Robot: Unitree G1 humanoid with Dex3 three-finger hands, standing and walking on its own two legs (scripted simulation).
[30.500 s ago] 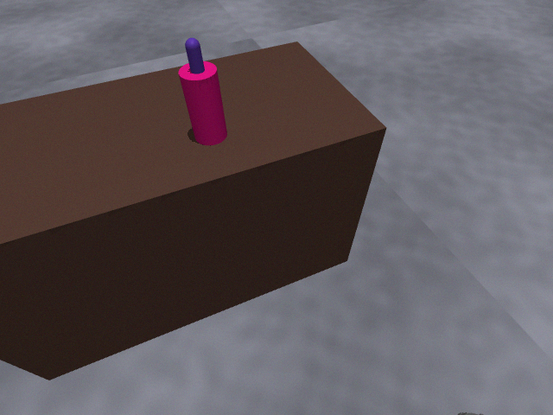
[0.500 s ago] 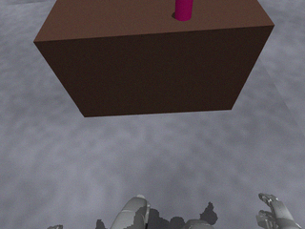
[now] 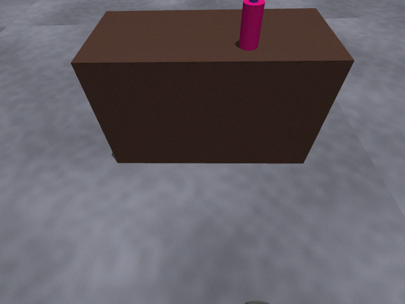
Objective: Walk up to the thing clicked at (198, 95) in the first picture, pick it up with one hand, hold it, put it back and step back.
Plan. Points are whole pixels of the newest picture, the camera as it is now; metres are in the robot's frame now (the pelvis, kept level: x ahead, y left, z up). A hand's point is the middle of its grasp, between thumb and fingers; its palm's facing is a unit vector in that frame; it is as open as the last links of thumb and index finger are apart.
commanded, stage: step back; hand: right
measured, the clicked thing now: (252, 16) +1.12 -0.18 +0.06
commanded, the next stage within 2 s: stand in 0.60 s
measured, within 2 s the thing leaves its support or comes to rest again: neither
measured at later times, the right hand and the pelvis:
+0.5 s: hand (319, 302) +0.14 -0.23 -0.14, palm faces -0.01 +0.94 -0.35, open 7.4 cm; pelvis +0.04 +0.02 +0.01, yaw +0 degrees
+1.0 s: hand out of the picture +0.12 -0.24 -0.13, palm faces +0.00 +0.94 -0.34, open 7.4 cm; pelvis +0.03 +0.01 +0.02, yaw +0 degrees
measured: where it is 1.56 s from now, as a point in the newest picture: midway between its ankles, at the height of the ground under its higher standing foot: outside the picture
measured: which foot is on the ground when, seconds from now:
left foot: down 0.00-1.00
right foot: down 0.00-1.00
